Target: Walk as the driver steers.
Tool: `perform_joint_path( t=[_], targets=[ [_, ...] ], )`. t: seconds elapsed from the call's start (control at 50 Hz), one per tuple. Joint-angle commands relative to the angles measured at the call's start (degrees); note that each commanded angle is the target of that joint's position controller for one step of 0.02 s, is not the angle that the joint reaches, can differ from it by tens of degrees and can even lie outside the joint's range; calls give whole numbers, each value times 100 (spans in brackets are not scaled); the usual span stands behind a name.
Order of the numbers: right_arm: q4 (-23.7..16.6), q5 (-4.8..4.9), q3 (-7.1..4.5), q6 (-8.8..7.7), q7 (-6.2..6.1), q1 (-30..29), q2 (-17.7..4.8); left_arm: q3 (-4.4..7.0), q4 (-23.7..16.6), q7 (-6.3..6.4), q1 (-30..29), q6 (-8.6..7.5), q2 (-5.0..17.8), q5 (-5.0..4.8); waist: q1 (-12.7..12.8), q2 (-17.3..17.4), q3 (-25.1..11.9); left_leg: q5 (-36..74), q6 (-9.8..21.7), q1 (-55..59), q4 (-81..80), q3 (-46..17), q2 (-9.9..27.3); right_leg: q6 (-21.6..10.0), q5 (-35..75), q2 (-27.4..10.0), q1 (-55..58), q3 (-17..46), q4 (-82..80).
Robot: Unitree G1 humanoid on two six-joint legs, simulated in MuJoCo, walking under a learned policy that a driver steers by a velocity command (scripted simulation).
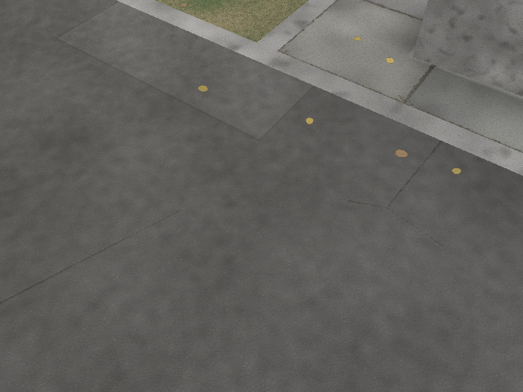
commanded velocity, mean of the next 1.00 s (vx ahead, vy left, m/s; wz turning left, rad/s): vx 0.50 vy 0.00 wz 0.23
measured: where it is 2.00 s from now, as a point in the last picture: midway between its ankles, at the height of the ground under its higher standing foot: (223, 191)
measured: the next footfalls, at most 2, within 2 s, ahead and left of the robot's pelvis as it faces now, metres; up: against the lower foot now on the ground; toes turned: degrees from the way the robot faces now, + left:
right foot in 0.40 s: +0.40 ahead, -0.16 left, +0.00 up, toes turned -1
left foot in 0.98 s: +0.66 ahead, +0.11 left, +0.00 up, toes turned +21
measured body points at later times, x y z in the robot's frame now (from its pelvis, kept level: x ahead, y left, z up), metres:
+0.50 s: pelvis +0.28 -0.07 +0.00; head +0.31 -0.09 +0.45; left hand +0.44 +0.19 -0.10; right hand +0.30 -0.34 -0.15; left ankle +0.15 +0.08 -0.64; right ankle +0.36 -0.16 -0.73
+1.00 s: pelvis +0.54 -0.01 -0.02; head +0.58 +0.00 +0.43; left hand +0.46 +0.25 -0.16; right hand +0.81 -0.18 -0.11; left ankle +0.62 +0.09 -0.74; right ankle +0.37 -0.16 -0.70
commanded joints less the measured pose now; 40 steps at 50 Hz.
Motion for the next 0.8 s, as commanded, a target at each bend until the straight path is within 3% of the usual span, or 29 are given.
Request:
perform_joint_path(
  t=[0.02, 0.06, 0.14, 0.2, 0.28, 0.34, 0.36, 0.38, 0.4, 0.42, 0.44, 0.46, 0.48, 0.5, 0.52, 0.56, 0.62, 0.72, 0.8],
  targets=[
    [-137, -66, -30, -61, 32, 218, -351, 155, -425, 46, 113, -51, 464, 24, 106, 309, -407, 284, 1038, 1187, -1635, -2041, 1626, 24, 487, -748, -1240, 175, -66],
    [-10, -20, -44, -66, 15, 407, -455, 133, -465, 68, 82, 28, 317, 39, 156, 412, -224, 586, 1098, 891, -1826, -1630, 1554, 128, 561, -853, -1336, 21, -488],
    [106, 17, -114, 14, -110, 761, -750, 105, -821, 85, -878, 37, 315, 123, -67, 321, -7, 853, 1018, 947, -1979, -1193, 1472, 343, 1661, -926, -1834, -161, -1904],
    [194, 79, -119, 70, -149, 1041, -829, 61, -978, 37, -1505, -10, 250, 89, -280, 383, 55, 895, 791, 1038, -1904, -831, 1291, 355, 2463, -703, -1528, -365, -3085],
    [375, 126, -126, 150, -149, 1430, -869, 46, -1213, -76, -2145, -43, 328, 8, -488, 473, 198, 652, 738, 1627, -1658, -921, 1563, 296, 2407, -549, -1498, -408, -3766],
    [414, 126, -172, 244, -180, 1384, -962, 98, -1322, -174, -2131, -102, 513, 4, -309, 558, 154, 981, 607, 2151, -1253, -1050, 1846, 57, 1792, -459, -1304, -400, -4099],
    [389, 124, -186, 276, -188, 1264, -1014, 151, -1265, -183, -1846, -121, 618, 13, -106, 609, -4, 1595, 533, 2185, -920, -994, 1821, -36, 1637, -337, -843, -506, -4204],
    [360, 112, -157, 306, -186, 1191, -951, 266, -1078, -163, -1197, -135, 806, 36, 245, 548, -372, 2408, 413, 2023, -123, -855, 1574, -163, 1589, -167, 120, -622, -4343],
    [255, 38, -65, 309, -183, 1133, -742, 418, -802, -110, -62, -148, 1170, 73, 708, 317, -1143, 2141, 227, 1232, 1289, -633, 1238, -435, 1705, -589, 1771, -190, -4185],
    [145, -20, 129, 210, -146, 1715, -107, 572, -685, -80, 740, -108, 1811, 170, 670, -978, -2092, -179, -181, -1038, 3599, -197, 368, -1170, 1371, -2111, 4194, 1977, -4256],
    [244, 136, 139, 87, -128, 1875, -134, 487, -607, -99, 970, -79, 1467, 158, 708, -1459, -2575, -2599, -183, -2004, 4682, -1001, 68, -1483, 485, -2597, 4500, 3722, -5191],
    [143, 310, -53, 41, -137, 1338, -813, 364, -659, -94, 539, -104, 1064, 128, 670, -856, -1619, -2269, -77, -2446, 5094, -1235, 403, -1126, 207, -2379, 3709, 2988, -5331],
    [13, 311, -85, 53, -166, 923, -867, 282, -764, -91, -30, -113, 844, 103, 481, -533, -1033, -1673, -39, -2394, 4931, -1074, 716, -889, 490, -2169, 2813, 2106, -5467],
    [5, 233, -103, 110, -204, 790, -766, 213, -792, -116, -455, -131, 634, 109, 286, -283, -640, -1221, -88, -2143, 4622, -1013, 918, -772, 845, -1922, 2066, 1482, -5719],
    [21, 178, -144, 198, -224, 858, -675, 188, -782, -132, -678, -168, 521, 139, 96, -410, -436, -909, -112, -1813, 4314, -1039, 1096, -649, 1105, -1703, 1573, 978, -5938],
    [100, 195, -142, 354, -209, 1087, -407, 199, -668, -143, -760, -218, 473, 193, -83, -431, -300, -582, -152, -1432, 4206, -998, 1135, -593, 1625, -1478, 1108, 308, -6197],
    [-46, 181, -184, 454, -220, 848, -341, 264, -479, -71, -562, -246, 633, 240, -109, -246, -105, 21, -204, -1887, 3893, -1133, 1114, -628, 2415, -1458, 1156, -331, -6298],
    [-366, 117, -189, 416, -108, 66, -271, 286, -347, 79, -402, -171, 783, 225, 71, -152, 118, 1160, -253, -2151, 2412, -923, 1010, -491, 2574, -1401, 1492, -1023, -6408],
    [-743, 97, -112, 404, 40, -716, -130, 320, -172, 143, 41, -55, 898, 166, 382, -19, 383, 1159, -150, -2445, 1642, -510, 998, -452, 2838, -1618, 2203, -1325, -6291]
  ],
)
